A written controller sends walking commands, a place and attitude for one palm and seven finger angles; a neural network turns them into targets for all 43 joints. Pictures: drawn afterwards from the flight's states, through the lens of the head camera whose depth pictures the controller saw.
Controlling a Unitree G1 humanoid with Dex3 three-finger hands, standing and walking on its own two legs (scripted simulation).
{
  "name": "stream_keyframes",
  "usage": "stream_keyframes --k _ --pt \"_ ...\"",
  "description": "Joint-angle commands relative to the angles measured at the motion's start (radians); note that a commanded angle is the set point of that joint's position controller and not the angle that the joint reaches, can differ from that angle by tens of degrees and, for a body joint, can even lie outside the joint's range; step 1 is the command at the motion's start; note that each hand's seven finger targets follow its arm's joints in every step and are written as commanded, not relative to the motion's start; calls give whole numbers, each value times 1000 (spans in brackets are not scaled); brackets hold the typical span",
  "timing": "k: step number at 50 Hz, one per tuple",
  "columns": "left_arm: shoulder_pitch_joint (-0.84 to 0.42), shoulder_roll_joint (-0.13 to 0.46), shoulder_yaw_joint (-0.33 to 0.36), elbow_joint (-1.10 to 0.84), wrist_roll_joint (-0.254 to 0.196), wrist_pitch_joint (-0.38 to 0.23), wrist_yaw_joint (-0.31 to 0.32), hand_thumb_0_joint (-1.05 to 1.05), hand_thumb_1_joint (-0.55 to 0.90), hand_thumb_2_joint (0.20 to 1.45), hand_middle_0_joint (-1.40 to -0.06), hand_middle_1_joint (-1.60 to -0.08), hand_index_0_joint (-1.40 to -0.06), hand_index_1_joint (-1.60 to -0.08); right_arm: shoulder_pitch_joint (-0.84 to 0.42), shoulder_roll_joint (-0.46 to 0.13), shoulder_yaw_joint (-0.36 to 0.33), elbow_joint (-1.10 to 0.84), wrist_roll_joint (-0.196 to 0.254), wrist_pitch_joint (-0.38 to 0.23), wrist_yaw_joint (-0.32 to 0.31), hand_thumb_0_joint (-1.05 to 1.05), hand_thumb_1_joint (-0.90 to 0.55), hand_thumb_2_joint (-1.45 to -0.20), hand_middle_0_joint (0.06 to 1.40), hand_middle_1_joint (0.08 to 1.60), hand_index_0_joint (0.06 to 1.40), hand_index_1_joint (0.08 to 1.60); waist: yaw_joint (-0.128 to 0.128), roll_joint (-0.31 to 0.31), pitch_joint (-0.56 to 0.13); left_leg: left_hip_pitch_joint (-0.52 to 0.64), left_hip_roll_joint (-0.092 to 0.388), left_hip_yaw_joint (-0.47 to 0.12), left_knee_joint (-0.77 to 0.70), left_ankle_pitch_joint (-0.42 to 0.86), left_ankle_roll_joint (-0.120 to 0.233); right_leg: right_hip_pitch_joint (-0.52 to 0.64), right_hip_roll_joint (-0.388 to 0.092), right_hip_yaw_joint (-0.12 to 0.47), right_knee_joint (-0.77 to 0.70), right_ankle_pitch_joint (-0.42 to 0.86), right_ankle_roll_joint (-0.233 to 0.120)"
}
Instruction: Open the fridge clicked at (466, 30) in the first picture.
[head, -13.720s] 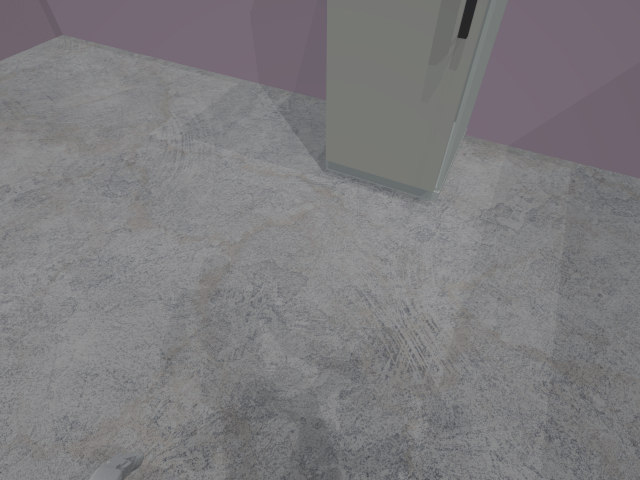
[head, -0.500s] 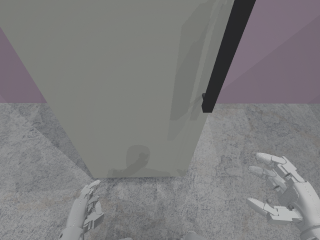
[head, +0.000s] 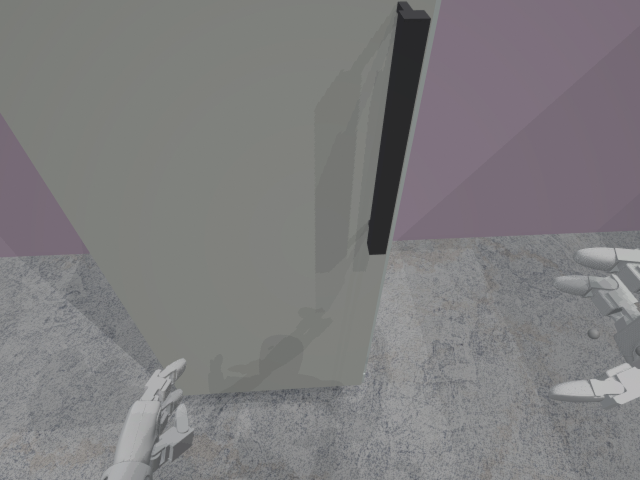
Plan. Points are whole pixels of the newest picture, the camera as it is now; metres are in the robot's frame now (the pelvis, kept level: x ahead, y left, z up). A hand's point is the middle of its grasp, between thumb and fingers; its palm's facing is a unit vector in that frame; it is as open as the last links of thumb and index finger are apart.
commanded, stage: raise the hand to about handle height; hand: right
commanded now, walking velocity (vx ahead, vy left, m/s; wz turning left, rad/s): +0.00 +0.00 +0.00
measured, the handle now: (387, 150) +0.50 -0.07 +0.18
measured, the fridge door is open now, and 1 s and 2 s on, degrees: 0 0 0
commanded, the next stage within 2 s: move the hooked fingers beside the handle in 0.84 s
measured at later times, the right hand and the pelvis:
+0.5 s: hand (617, 294) +0.27 -0.28 +0.17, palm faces -0.03 +0.99 -0.11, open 14.0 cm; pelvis -0.01 +0.00 +0.01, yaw +0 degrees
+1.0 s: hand (584, 281) +0.28 -0.24 +0.18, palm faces -0.01 +0.99 -0.11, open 14.0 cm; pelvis +0.01 +0.03 +0.01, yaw +0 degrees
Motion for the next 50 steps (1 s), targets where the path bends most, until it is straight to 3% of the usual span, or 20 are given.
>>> stream_keyframes --k 1,4,7,9,10,13,14,18,19,21,25,28,29,32,35,38,39,44,46,50 --pt "-70 157 46 -152 -19 -30 13 0 900 900 -200 -300 -200 -300 -177 -186 -45 -33 -3 109 53 0 500 -300 300 1200 300 1200 -4 -88 -24 -100 -42 -12 -121 128 24 162 -9 124 -198 73 24" --pt "-77 157 41 -163 -16 -23 17 0 900 900 -200 -300 -200 -300 -286 -238 -62 -71 -10 142 71 0 500 -300 300 1200 300 1200 0 -15 -79 -63 -42 -20 -143 140 25 201 -5 124 -194 98 11" --pt "-101 145 29 -169 -8 -30 22 0 900 900 -200 -300 -200 -300 -435 -319 -131 -194 -2 86 66 0 500 -300 300 1200 300 1200 -3 -69 -178 -38 -48 -19 -143 141 30 289 -2 136 -202 121 12" --pt "-104 138 20 -156 -2 -35 23 0 900 900 -200 -300 -200 -300 -481 -376 -180 -233 1 43 48 0 500 -300 300 1200 300 1200 -10 -116 -200 -17 -49 -23 -155 142 35 322 -3 133 -212 131 17" --pt "-100 136 17 -150 -1 -36 25 0 900 900 -200 -300 -200 -300 -489 -380 -197 -215 2 35 46 0 500 -300 300 1200 300 1200 -9 -132 -210 -14 -49 -23 -162 141 35 335 -3 135 -221 130 19" --pt "-97 139 16 -125 -8 -31 30 0 900 900 -200 -300 -200 -300 -493 -364 -191 -79 -6 61 59 0 500 -300 300 1200 300 1200 -8 -167 -133 -25 -46 -18 -177 130 37 317 -5 143 -252 91 26" --pt "-90 143 17 -118 -10 -24 29 0 900 900 -200 -300 -200 -300 -479 -369 -193 -15 -8 87 66 0 500 -300 300 1200 300 1200 -11 -124 -107 -11 -44 -21 -196 133 38 290 -3 138 -256 86 23" --pt "-86 158 21 -129 -27 -8 27 0 900 900 -200 -300 -200 -300 -490 -326 -110 149 -21 211 121 0 500 -300 300 1200 300 1200 1 -73 -29 -43 -36 -22 -209 110 31 243 4 139 -275 27 19" --pt "-86 160 25 -136 -29 -3 21 0 900 900 -200 -300 -200 -300 -450 -307 -99 179 -17 229 136 0 500 -300 300 1200 300 1200 -5 -26 -36 -25 -32 -32 -223 130 33 236 6 125 -257 62 14" --pt "-96 164 27 -153 -32 1 13 0 900 900 -200 -300 -200 -300 -467 -302 -78 131 -16 241 156 0 500 -300 300 1200 300 1200 -3 -26 -73 -29 -32 -34 -208 146 30 248 14 116 -234 94 9" --pt "-116 155 28 -169 -19 -10 3 0 900 900 -200 -300 -200 -300 -507 -396 -180 -44 7 151 131 0 500 -300 300 1200 300 1200 -15 -15 -186 13 -35 -47 -205 151 30 293 15 108 -212 138 4" --pt "-111 146 29 -164 -10 -30 6 0 900 900 -200 -300 -200 -300 -505 -439 -257 -124 12 74 87 0 500 -300 300 1200 300 1200 -27 -115 -236 36 -38 -36 -193 190 34 347 15 104 -220 184 7" --pt "-107 146 27 -150 -5 -28 6 0 900 900 -200 -300 -200 -300 -491 -471 -286 -115 9 67 70 0 500 -300 300 1200 300 1200 -33 -113 -211 46 -37 -43 -205 196 36 328 11 97 -218 191 7" --pt "-99 145 30 -134 -13 -25 13 0 900 900 -200 -300 -200 -300 -480 -391 -230 -40 -4 90 59 0 500 -300 300 1200 300 1200 -17 -160 -118 11 -35 -36 -209 189 34 303 10 91 -235 160 11" --pt "-87 155 36 -128 -22 -15 17 0 900 900 -200 -300 -200 -300 -472 -346 -165 49 -18 148 78 0 500 -300 300 1200 300 1200 -2 -123 -63 -9 -26 -57 -231 183 26 276 11 80 -230 134 8" --pt "-88 159 38 -140 -28 -10 22 0 900 900 -200 -300 -200 -300 -500 -321 -109 51 -24 182 105 0 500 -300 300 1200 300 1200 8 -85 -71 -19 -28 -48 -223 189 21 285 14 88 -224 140 2" --pt "-86 159 38 -138 -27 -7 20 0 900 900 -200 -300 -200 -300 -489 -316 -104 56 -16 181 111 0 500 -300 300 1200 300 1200 10 -20 -75 -4 -25 -58 -227 214 18 278 9 84 -211 159 1" --pt "-105 154 41 -141 -20 -12 17 0 900 900 -200 -300 -200 -300 -500 -408 -204 -13 7 115 112 0 500 -300 300 1200 300 1200 -6 10 -179 43 -19 -77 -203 292 8 304 16 74 -175 221 -4" --pt "-110 148 38 -143 -18 -16 15 0 900 900 -200 -300 -200 -300 -501 -404 -221 -26 11 93 105 0 500 -300 300 1200 300 1200 -14 -51 -207 55 -21 -66 -185 326 14 321 20 71 -178 246 -2" --pt "-99 152 38 -122 -22 -5 19 0 900 900 -200 -300 -200 -300 -520 -379 -195 72 2 113 95 0 500 -300 300 1200 300 1200 -1 -60 -115 12 -16 -76 -201 306 8 278 18 64 -179 209 1"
